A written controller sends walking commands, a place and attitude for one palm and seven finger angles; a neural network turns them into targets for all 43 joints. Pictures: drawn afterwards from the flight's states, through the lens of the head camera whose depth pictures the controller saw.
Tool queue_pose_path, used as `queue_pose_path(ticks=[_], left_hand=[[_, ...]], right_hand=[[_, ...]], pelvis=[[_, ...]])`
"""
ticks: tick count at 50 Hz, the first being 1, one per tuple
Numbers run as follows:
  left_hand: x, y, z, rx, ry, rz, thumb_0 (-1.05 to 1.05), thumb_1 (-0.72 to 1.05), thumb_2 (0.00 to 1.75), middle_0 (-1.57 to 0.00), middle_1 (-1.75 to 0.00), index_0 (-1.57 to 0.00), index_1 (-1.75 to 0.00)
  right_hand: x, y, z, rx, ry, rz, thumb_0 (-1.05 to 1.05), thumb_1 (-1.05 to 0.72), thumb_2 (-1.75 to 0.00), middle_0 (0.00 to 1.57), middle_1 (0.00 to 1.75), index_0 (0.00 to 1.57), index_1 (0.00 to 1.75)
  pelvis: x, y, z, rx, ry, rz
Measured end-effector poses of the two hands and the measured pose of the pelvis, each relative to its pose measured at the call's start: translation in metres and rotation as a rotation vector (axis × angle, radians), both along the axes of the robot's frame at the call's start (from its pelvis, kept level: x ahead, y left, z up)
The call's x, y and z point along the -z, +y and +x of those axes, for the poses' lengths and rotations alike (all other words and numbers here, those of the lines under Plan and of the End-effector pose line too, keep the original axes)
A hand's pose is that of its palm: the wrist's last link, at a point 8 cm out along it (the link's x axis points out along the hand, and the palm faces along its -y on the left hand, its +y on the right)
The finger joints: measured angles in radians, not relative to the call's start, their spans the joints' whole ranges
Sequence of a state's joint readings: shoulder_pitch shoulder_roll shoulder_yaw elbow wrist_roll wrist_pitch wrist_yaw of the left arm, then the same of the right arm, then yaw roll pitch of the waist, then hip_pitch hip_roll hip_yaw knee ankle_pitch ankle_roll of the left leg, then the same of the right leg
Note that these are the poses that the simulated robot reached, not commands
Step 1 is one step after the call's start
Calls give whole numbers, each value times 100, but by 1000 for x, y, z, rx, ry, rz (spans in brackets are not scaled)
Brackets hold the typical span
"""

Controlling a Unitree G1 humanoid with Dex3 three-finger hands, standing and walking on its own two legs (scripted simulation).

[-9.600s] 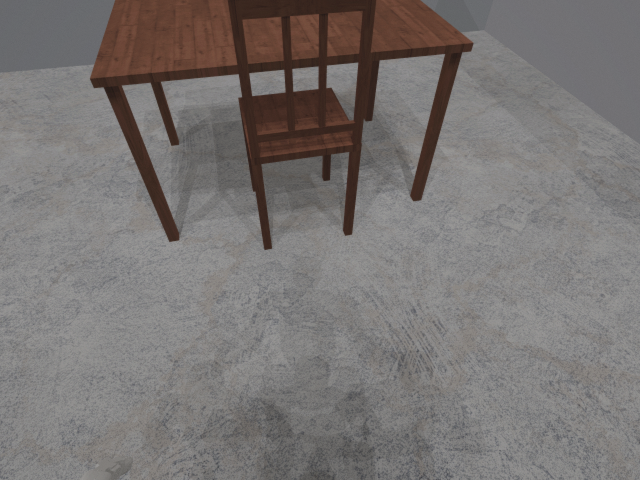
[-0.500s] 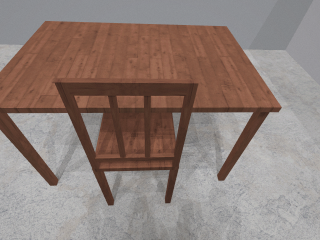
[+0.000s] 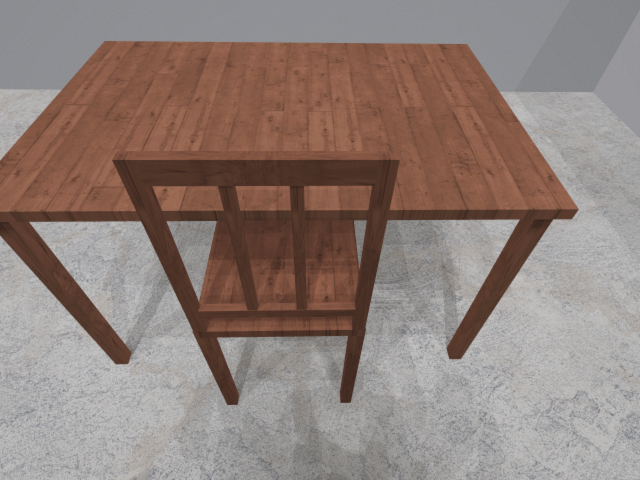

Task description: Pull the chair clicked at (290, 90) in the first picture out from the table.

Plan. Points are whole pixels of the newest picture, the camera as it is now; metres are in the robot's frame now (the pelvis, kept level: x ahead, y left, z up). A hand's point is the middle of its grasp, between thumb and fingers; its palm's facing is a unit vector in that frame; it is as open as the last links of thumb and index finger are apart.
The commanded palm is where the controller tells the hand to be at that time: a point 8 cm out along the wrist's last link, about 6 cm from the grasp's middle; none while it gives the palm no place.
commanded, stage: raise the hand toward the chair's back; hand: left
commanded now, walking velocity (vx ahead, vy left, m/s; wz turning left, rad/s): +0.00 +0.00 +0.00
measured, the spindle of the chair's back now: (241, 255) +0.48 +0.16 -0.05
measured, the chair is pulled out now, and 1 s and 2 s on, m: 0.00 0.00 0.00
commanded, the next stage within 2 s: aim the fingers beside a spindle in 1.96 s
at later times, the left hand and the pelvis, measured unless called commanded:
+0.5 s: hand out of the picture +0.14 +0.15 -0.03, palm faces +0.24 -0.97 -0.07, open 11.1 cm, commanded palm +0.13 +0.19 -0.05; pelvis -0.05 -0.06 -0.10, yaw +4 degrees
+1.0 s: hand (218, 448) +0.18 +0.14 -0.06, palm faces +0.00 -1.00 -0.05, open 15.3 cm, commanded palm +0.15 +0.21 -0.04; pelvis -0.04 -0.06 -0.08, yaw +2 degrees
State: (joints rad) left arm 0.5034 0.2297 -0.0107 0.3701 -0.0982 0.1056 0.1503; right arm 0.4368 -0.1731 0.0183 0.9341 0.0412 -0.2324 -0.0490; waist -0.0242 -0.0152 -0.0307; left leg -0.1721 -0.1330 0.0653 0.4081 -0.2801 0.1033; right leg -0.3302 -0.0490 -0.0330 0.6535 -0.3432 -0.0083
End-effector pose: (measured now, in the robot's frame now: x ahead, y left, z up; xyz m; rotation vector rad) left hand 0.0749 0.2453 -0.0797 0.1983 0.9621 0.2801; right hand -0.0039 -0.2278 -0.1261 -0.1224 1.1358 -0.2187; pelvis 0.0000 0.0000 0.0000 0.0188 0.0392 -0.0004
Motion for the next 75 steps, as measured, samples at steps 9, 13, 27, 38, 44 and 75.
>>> queue_pose_path(ticks=[9, 13, 27, 38, 44, 75], left_hand=[[-84, -80, 130, 207, -924, -262, 3, 76, 82, -17, -27, -18, -27], [-47, -95, 101, 268, -960, -296, 1, 65, 78, -17, -25, -18, -25], [-53, -62, 48, 223, -1081, -44, 1, 31, 65, -13, -20, -14, -20], [-34, -67, 100, 172, -796, -159, 1, 5, 54, -12, -16, -13, -16], [-53, -49, 84, 195, -900, -38, 0, -9, 48, -10, -14, -10, -14], [-60, 14, 103, 236, -955, -93, -1, -50, 30, -6, -8, -7, -8]], right_hand=[[-25, -62, 117, -141, -445, -146, 3, -92, -90, 20, 30, 20, 30], [-44, -71, 165, -212, -573, -179, 2, -91, -90, 20, 30, 20, 30], [40, -17, 203, -395, -560, 30, 1, -91, -90, 20, 30, 20, 30], [53, -66, 111, -129, -298, 9, 2, -90, -90, 20, 30, 21, 30], [46, -95, 105, -139, -268, -86, 2, -90, -90, 20, 30, 20, 30], [20, -5, 148, -271, -404, -61, 2, -90, -90, 20, 30, 21, 30]], pelvis=[[36, -17, -20, -13, 124, -12], [58, -33, -28, -3, 168, -6], [102, -66, -49, -81, 258, -59], [81, -72, -38, -37, 260, -14], [79, -65, -33, -47, 276, -23], [73, -11, -34, -54, 253, -82]])
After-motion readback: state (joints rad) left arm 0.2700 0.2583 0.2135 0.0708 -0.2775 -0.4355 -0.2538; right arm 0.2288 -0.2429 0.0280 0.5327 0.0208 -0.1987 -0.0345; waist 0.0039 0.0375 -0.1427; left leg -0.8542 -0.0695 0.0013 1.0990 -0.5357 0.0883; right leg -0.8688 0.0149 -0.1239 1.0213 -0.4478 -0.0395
